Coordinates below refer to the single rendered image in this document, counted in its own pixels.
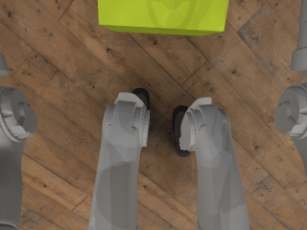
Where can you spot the robot right upper arm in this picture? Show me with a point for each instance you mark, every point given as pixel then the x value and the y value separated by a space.
pixel 290 117

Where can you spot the robot right forearm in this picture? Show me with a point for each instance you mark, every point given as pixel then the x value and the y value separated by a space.
pixel 299 56

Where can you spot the robot thigh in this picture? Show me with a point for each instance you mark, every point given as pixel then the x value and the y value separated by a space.
pixel 114 201
pixel 221 201

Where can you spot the robot left thigh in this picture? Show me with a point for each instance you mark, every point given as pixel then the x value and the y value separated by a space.
pixel 114 201

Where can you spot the robot left upper arm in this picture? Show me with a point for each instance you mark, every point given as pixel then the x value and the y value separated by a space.
pixel 18 121

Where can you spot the robot left forearm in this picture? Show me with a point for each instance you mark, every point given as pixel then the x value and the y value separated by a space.
pixel 4 69

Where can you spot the robot right thigh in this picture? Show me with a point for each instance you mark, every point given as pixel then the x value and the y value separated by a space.
pixel 221 201

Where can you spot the carton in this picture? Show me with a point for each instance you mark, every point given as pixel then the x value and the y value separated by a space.
pixel 163 17

